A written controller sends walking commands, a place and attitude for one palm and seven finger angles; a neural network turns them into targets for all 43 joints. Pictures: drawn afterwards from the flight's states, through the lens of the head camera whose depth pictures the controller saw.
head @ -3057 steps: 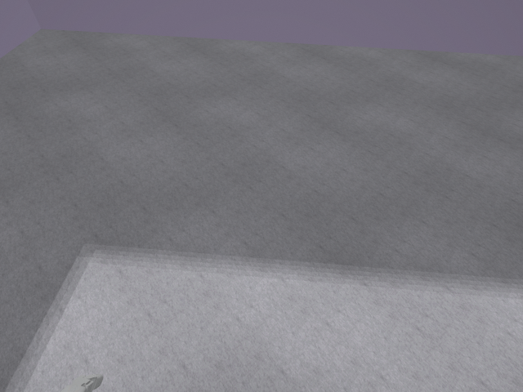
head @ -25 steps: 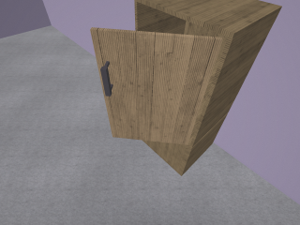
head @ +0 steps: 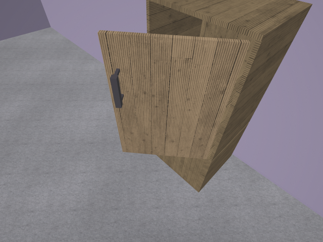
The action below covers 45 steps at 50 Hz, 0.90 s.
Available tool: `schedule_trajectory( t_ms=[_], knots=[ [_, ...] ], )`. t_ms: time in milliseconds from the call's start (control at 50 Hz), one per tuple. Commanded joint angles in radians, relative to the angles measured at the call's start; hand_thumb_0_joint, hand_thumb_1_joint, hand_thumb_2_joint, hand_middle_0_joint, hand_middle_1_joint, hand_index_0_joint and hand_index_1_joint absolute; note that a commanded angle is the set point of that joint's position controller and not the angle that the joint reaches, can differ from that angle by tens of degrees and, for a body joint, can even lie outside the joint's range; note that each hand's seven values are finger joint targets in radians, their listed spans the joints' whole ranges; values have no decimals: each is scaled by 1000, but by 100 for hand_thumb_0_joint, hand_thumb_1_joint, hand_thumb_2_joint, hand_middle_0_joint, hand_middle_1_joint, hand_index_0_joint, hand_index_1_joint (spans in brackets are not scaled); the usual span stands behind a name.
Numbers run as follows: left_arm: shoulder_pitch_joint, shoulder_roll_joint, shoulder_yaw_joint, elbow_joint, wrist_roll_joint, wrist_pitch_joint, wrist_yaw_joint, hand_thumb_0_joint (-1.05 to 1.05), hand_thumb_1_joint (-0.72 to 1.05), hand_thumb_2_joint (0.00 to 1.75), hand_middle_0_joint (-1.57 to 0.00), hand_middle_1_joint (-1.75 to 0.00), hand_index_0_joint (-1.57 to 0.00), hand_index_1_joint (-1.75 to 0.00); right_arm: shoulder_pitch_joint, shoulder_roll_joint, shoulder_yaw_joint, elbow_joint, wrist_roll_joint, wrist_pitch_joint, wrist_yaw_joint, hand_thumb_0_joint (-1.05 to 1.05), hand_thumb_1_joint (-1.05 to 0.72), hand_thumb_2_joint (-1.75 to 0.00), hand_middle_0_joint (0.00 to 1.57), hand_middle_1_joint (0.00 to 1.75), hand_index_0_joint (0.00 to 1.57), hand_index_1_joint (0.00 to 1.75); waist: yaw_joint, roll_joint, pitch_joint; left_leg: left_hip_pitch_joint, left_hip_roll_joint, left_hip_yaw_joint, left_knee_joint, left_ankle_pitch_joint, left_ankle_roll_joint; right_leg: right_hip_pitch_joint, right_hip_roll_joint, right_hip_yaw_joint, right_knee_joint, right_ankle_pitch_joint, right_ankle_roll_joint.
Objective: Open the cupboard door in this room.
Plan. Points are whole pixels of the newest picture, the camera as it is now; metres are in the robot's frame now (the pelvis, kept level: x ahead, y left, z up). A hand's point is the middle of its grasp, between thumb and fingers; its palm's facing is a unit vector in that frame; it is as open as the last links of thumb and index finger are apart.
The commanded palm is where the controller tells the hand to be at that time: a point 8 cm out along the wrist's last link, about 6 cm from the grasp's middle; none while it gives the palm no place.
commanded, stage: come to a stop and stand still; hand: left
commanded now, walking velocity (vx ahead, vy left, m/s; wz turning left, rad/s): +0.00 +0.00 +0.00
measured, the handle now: (118, 88) +0.56 +0.18 +0.07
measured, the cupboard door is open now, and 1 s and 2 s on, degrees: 40 40 40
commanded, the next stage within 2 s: look again from close up in 0.78 s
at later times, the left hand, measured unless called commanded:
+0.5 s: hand out of the picture +0.09 +0.19 -0.17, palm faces -0.01 -0.98 -0.21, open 7.4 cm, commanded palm none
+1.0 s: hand out of the picture +0.05 +0.17 -0.17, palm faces +0.00 -0.98 -0.19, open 7.4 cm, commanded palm none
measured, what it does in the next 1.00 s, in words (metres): stands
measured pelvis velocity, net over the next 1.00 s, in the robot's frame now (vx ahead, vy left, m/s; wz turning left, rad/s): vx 0.04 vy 0.00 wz -0.03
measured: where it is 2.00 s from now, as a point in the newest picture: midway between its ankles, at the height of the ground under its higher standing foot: outside the picture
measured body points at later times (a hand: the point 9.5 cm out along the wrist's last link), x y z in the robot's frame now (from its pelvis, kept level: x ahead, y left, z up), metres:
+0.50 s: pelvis +0.04 +0.01 +0.00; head +0.06 +0.02 +0.45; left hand +0.09 +0.24 -0.15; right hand +0.05 -0.22 -0.15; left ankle -0.01 +0.07 -0.73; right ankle +0.01 -0.14 -0.73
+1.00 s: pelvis +0.04 +0.00 +0.01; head +0.06 +0.01 +0.46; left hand +0.06 +0.23 -0.16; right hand +0.05 -0.23 -0.14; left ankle -0.01 +0.07 -0.73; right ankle +0.01 -0.14 -0.73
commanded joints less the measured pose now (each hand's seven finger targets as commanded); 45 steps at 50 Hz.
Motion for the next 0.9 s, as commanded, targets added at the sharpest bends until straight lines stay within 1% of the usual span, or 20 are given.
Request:
schedule_trajectory(
  t_ms=[0, 60, 80, 120, 160, 200, 260, 320, 340, 380, 420, 440, 520, 540, 560, 620, 680, 740, 800, 880],
  knots=[
    [31, 52, -3, -44, -8, -22, -3, 0, 90, 90, -20, -30, -20, -30, 15, -107, -1, -52, 8, -30, -21, 0, -90, -90, 20, 30, 20, 30, 24, 12, 75, -92, 163, -203, -258, 211, -5, 74, -31, 45, -57, 63, -30],
    [11, 72, 1, -48, -11, -19, 0, 0, 90, 90, -20, -30, -20, -30, 24, -113, 1, -28, 9, -35, -26, 0, -90, -90, 20, 30, 20, 30, 19, 26, 56, -18, 147, -164, -230, 403, -24, 88, -45, 53, -58, 132, -25],
    [6, 80, 1, -49, -13, -18, 1, 0, 90, 90, -20, -30, -20, -30, 24, -115, 2, -19, 10, -33, -27, 0, -90, -90, 20, 30, 20, 30, 17, -6, 53, -1, 145, -156, -223, 414, -27, 92, -49, 57, -63, 144, -23],
    [-7, 84, 3, -53, -14, -13, 4, 0, 90, 90, -20, -30, -20, -30, 22, -123, -1, -9, 9, -30, -28, 0, -90, -90, 20, 30, 20, 30, 13, -20, 51, 28, 143, -150, -221, 449, -33, 91, -52, 58, -62, 159, -20],
    [-23, 95, 8, -62, -13, -10, 6, 0, 90, 90, -20, -30, -20, -30, 17, -128, -2, 0, 8, -31, -30, 0, -90, -90, 20, 30, 20, 30, 12, 16, 45, 55, 141, -140, -212, 558, -42, 97, -52, 54, -45, 186, -19],
    [-29, 102, 10, -66, -15, -8, 8, 0, 90, 90, -20, -30, -20, -30, 5, -134, -3, 4, 8, -29, -32, 0, -90, -90, 20, 30, 20, 30, 13, 15, 29, 84, 143, -132, -203, 595, -43, 105, -54, 57, -47, 199, -17],
    [-45, 114, 13, -72, -13, -5, 9, 0, 90, 90, -20, -30, -20, -30, -14, -137, -7, 6, 8, -26, -32, 0, -90, -90, 20, 30, 20, 30, 13, -6, 29, 89, 136, -122, -197, 597, -38, 120, -61, 64, -46, 252, -18],
    [-58, 121, 14, -78, -14, -1, 8, 0, 90, 90, -20, -30, -20, -30, -26, -143, -7, 10, 8, -23, -33, 0, -90, -90, 20, 30, 20, 30, 11, 6, 30, 96, 134, -119, -206, 568, -40, 125, -61, 71, -50, 251, -18],
    [-64, 124, 17, -81, -12, -1, 8, 0, 90, 90, -20, -30, -20, -30, -31, -141, -9, 11, 8, -23, -33, 0, -90, -90, 20, 30, 20, 30, 12, 3, 36, 94, 135, -117, -203, 594, -37, 128, -61, 66, -47, 271, -19],
    [-60, 127, 17, -80, -14, -1, 8, 0, 90, 90, -20, -30, -20, -30, -40, -145, -10, 14, 8, -23, -34, 0, -90, -90, 20, 30, 20, 30, 12, 11, 15, 119, 133, -110, -196, 601, -38, 134, -65, 74, -48, 297, -19],
    [-64, 130, 15, -79, -14, 1, 7, 0, 90, 90, -20, -30, -20, -30, -51, -147, -11, 16, 9, -21, -34, 0, -90, -90, 20, 30, 20, 30, 12, 11, 21, 122, 134, -106, -201, 565, -36, 131, -68, 77, -58, 290, -18],
    [-63, 132, 16, -82, -11, -2, 7, 0, 90, 90, -20, -30, -20, -30, -56, -143, -13, 19, 9, -20, -33, 0, -90, -90, 20, 30, 20, 30, 13, -10, 28, 112, 131, -104, -196, 545, -30, 137, -69, 83, -67, 314, -20],
    [-69, 137, 15, -80, -12, 0, 6, 0, 90, 90, -20, -30, -20, -30, -70, -148, -12, 23, 9, -19, -32, 0, -90, -90, 20, 30, 20, 30, 10, -3, 31, 120, 131, -101, -210, 497, -32, 134, -75, 87, -78, 315, -19],
    [-68, 139, 15, -79, -10, -3, 5, 0, 90, 90, -20, -30, -20, -30, -73, -144, -13, 27, 11, -18, -31, 0, -90, -90, 20, 30, 20, 30, 11, -25, 37, 113, 132, -97, -207, 491, -29, 140, -76, 87, -84, 338, -19],
    [-70, 142, 15, -79, -11, -4, 6, 0, 90, 90, -20, -30, -20, -30, -71, -149, -14, 28, 11, -18, -31, 0, -90, -90, 20, 30, 20, 30, 8, -23, 27, 116, 131, -98, -205, 491, -31, 147, -78, 90, -82, 357, -22],
    [-69, 141, 13, -74, -13, -2, 5, 0, 90, 90, -20, -30, -20, -30, -77, -150, -13, 35, 11, -19, -32, 0, -90, -90, 20, 30, 20, 30, 9, 6, 19, 134, 133, -99, -212, 500, -32, 144, -77, 88, -88, 334, -20],
    [-66, 144, 14, -69, -13, -5, 6, 0, 90, 90, -20, -30, -20, -30, -81, -150, -14, 40, 12, -18, -33, 0, -90, -90, 20, 30, 20, 30, 8, -10, 11, 141, 134, -96, -207, 502, -31, 153, -80, 91, -92, 369, -21],
    [-65, 142, 13, -65, -10, -4, 5, 0, 90, 90, -20, -30, -20, -30, -84, -144, -13, 46, 13, -17, -32, 0, -90, -90, 20, 30, 20, 30, 9, -11, 38, 125, 134, -96, -218, 466, -28, 150, -79, 90, -108, 348, -21],
    [-60, 142, 11, -60, -12, -4, 4, 0, 90, 90, -20, -30, -20, -30, -87, -147, -12, 51, 13, -17, -31, 0, -90, -90, 20, 30, 20, 30, 10, -8, 28, 132, 136, -97, -226, 430, -29, 149, -82, 93, -120, 319, -19],
    [-61, 143, 11, -54, -11, -5, 3, 0, 90, 90, -20, -30, -20, -30, -87, -143, -12, 59, 14, -18, -31, 0, -90, -90, 20, 30, 20, 30, 10, -6, 43, 120, 135, -99, -236, 407, -29, 148, -83, 96, -129, 314, -20]
  ],
)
